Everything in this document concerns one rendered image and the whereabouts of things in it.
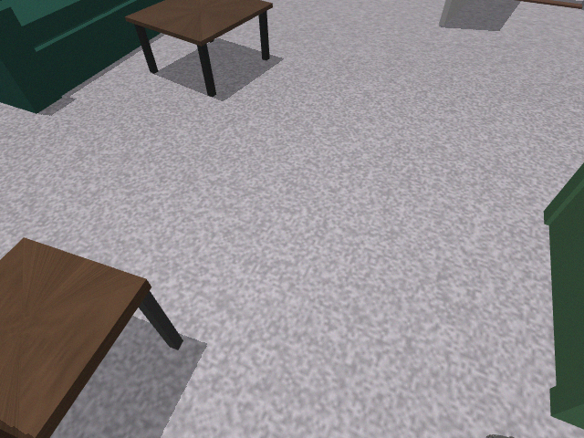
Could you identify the coffee table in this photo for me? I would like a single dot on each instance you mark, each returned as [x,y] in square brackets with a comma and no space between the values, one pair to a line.
[199,22]

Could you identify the armchair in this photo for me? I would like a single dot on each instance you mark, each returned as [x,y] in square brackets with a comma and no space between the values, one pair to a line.
[565,217]

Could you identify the chair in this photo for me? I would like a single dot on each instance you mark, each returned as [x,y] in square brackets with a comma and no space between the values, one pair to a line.
[59,316]

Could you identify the sofa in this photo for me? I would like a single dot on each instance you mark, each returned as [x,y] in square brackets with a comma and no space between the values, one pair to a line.
[48,47]

